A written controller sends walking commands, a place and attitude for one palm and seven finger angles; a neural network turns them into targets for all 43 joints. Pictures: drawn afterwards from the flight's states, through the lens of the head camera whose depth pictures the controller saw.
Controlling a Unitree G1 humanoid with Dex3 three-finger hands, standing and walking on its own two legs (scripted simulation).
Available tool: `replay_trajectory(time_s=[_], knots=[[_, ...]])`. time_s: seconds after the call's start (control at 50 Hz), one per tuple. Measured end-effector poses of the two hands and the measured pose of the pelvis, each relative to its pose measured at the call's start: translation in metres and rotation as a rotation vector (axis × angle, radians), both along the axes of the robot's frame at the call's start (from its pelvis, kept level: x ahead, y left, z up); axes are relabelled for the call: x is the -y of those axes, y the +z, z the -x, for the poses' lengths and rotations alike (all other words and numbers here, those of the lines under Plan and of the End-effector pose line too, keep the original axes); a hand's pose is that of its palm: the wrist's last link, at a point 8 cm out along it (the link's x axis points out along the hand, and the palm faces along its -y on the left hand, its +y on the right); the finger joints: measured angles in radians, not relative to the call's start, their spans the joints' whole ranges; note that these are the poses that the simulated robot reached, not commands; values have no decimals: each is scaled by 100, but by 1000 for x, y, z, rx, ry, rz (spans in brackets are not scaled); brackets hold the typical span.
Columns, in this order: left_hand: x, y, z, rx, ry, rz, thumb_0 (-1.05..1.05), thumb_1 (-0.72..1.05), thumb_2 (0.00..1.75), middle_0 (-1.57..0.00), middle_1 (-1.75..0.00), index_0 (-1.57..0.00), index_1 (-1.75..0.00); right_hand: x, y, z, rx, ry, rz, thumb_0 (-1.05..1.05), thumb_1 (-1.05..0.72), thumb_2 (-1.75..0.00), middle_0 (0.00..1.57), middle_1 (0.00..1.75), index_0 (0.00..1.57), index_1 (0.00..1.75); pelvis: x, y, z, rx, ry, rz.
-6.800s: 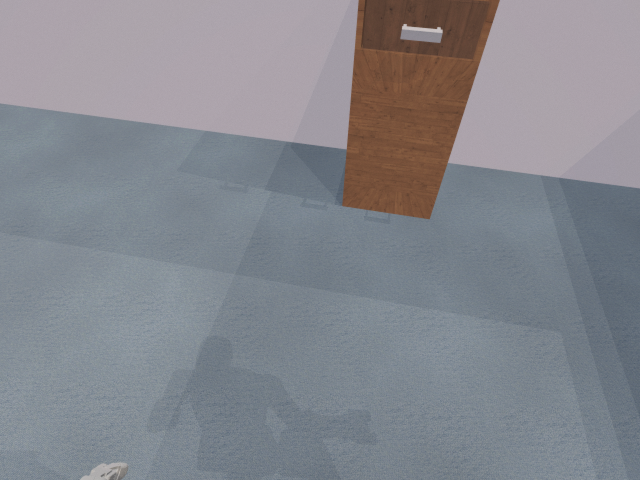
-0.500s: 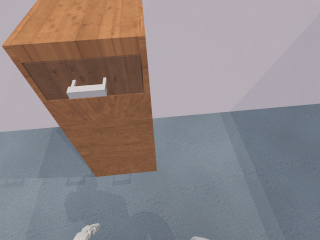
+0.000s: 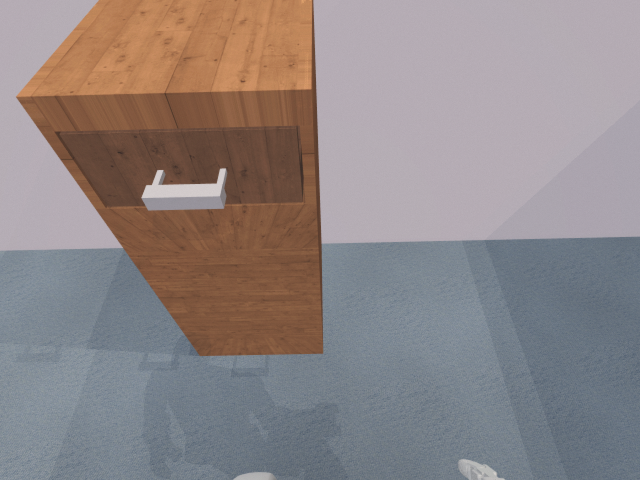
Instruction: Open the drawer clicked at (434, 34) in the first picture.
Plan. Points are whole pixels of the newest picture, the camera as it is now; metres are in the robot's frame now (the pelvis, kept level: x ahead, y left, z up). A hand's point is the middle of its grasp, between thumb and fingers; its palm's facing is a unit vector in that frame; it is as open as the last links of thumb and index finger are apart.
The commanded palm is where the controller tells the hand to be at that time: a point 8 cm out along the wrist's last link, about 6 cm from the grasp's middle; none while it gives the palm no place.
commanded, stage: come to a stop and stand still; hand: left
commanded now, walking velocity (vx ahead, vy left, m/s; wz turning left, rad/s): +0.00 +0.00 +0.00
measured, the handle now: (188, 186) +0.51 +0.27 +0.04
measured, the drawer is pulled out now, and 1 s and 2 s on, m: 0.00 0.00 0.00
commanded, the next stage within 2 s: look again from close up in 0.58 s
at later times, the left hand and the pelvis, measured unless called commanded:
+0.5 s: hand out of the picture +0.00 +0.16 -0.16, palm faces +0.05 -0.98 -0.21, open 7.3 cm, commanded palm none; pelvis -0.03 -0.02 +0.01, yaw +1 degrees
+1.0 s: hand out of the picture -0.04 +0.20 -0.17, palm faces +0.06 -0.98 -0.18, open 7.3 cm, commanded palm none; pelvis -0.05 +0.03 +0.01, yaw +1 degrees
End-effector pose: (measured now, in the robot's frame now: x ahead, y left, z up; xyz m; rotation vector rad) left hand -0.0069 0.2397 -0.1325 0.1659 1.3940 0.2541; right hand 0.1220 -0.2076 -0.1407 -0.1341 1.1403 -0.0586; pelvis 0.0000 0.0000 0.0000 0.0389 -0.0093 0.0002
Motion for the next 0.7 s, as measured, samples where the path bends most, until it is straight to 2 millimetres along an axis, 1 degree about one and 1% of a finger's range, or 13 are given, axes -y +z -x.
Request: replay_trajectory(time_s=[0.06,0.12,0.2,0.26,0.32,0.38,0.48,0.6,0.7], knots=[[8,6,6,0,-6,-16,1,91,90,-19,-29,-20,-30,13,-4,11,-19,-21,-11,0,-91,-90,21,30,20,30,8,1,3,9,13,11],[15,10,8,5,-10,-13,1,91,90,-19,-29,-20,-30,25,-3,29,-64,-38,1,0,-91,-90,20,30,20,30,13,5,5,5,17,9],[24,7,3,20,-19,13,1,91,90,-20,-29,-20,-30,37,-3,60,-127,-57,32,0,-91,-90,20,30,20,30,16,6,7,-3,24,19],[29,1,-3,41,-16,33,1,91,90,-20,-29,-20,-30,40,-2,88,-189,-55,58,0,-91,-90,20,30,20,30,17,6,11,-1,36,28],[29,1,-6,58,-17,39,1,93,90,-20,-29,-20,-30,40,2,116,-247,-54,65,0,-91,-90,20,30,20,30,19,10,16,7,28,24],[29,3,-7,69,-27,44,1,93,90,-20,-29,-20,-30,37,4,139,-288,-65,59,0,-91,-90,20,30,20,30,20,12,20,15,24,27],[29,5,-1,62,-41,47,1,93,90,-20,-29,-20,-30,29,5,169,-329,-84,37,0,-91,-90,20,30,20,30,20,14,26,20,18,30],[30,4,15,27,-36,57,1,92,90,-20,-29,-20,-30,16,5,190,-362,-100,13,0,-91,-90,20,30,20,30,17,15,29,14,12,31],[33,2,30,-6,-32,69,1,92,90,-19,-29,-20,-30,6,5,196,-372,-104,2,0,-91,-90,20,30,20,30,12,14,29,5,8,36]])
